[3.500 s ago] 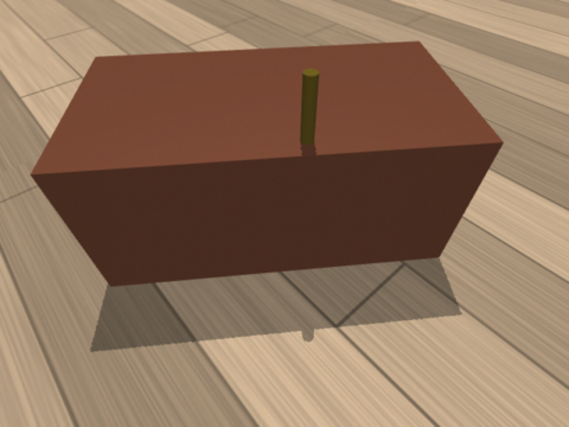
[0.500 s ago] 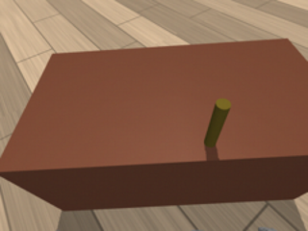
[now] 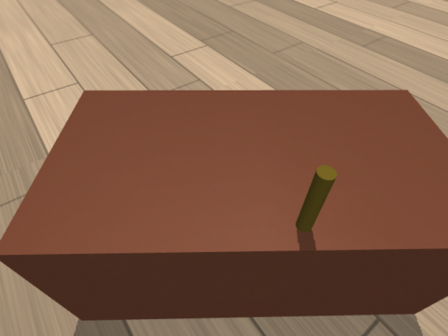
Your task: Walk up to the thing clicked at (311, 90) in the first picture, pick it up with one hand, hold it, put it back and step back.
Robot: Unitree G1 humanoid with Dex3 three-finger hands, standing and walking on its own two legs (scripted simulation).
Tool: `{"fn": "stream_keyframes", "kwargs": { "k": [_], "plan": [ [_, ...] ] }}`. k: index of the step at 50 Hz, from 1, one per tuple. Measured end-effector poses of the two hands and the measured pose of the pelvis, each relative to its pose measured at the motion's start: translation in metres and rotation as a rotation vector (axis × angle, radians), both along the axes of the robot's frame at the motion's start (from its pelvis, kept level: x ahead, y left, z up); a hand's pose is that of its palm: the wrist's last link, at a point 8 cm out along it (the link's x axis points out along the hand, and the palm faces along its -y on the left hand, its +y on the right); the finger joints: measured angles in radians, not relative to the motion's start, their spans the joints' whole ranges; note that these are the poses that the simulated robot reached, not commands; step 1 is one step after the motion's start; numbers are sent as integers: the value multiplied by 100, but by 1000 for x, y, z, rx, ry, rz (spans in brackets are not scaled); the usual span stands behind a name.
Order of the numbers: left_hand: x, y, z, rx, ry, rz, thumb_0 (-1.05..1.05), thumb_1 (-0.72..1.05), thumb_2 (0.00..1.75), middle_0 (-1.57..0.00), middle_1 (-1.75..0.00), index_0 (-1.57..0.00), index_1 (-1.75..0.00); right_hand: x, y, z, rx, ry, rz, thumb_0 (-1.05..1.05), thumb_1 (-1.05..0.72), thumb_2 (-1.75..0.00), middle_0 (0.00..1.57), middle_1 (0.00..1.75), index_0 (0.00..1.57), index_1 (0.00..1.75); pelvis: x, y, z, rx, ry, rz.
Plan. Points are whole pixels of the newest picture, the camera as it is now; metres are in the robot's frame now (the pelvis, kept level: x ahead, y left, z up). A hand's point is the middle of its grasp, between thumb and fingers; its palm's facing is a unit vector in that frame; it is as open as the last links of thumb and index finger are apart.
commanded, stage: walk up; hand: right
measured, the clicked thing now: (313, 202) +0.42 -0.21 -0.07
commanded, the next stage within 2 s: stand in 0.44 s
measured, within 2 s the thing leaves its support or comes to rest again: neither
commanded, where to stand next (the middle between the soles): +0.05 +0.00 m, yaw +0 degrees
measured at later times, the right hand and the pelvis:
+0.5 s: hand out of the picture +0.11 -0.25 -0.15, palm faces -0.04 +0.94 -0.34, open 7.4 cm; pelvis +0.01 +0.00 +0.00, yaw +1 degrees
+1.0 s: hand out of the picture +0.09 -0.26 -0.16, palm faces -0.03 +0.94 -0.33, open 7.4 cm; pelvis +0.01 -0.01 +0.00, yaw +1 degrees
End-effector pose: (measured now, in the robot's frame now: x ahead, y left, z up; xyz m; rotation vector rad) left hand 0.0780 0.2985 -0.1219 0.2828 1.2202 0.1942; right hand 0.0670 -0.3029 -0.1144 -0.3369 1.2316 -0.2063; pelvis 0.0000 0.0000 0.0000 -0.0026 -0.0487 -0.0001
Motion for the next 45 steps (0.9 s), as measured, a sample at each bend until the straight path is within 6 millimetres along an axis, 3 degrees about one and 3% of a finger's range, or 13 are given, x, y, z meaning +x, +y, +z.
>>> {"fn": "stream_keyframes", "kwargs": {
  "k": [6, 12, 21, 34, 45],
  "plan": [
    [-20, 3, 2, 13, 44, 37, 1, 90, 90, -20, -30, -20, -30, 18, 7, -4, 24, -17, 22, 1, -90, -90, 20, 30, 20, 30, 3, 0, 1, -1, 2, 9],
    [-25, 2, 3, 15, 54, 56, 1, 90, 90, -20, -30, -20, -30, 31, 12, -5, 38, -26, 35, 1, -90, -90, 20, 30, 20, 30, 7, 0, 1, 0, 5, 15],
    [-11, -3, 2, 7, 33, 50, 1, 90, 90, -20, -30, -20, -30, 37, 10, -4, 35, -21, 28, 1, -90, -90, 20, 30, 20, 30, 13, -2, 2, -1, 9, 19],
    [16, -7, 6, 12, -12, -5, 1, 90, 90, -20, -30, -20, -30, 30, 2, -1, 18, -20, 4, 1, -90, -90, 20, 30, 20, 30, 16, -3, 3, 3, 4, 10],
    [16, -6, 10, 25, -21, -14, 1, 90, 90, -20, -30, -20, -30, 19, 1, -4, 27, -9, -1, 1, -90, -90, 20, 30, 20, 30, 14, -6, 3, 5, -1, 10]
  ]
}}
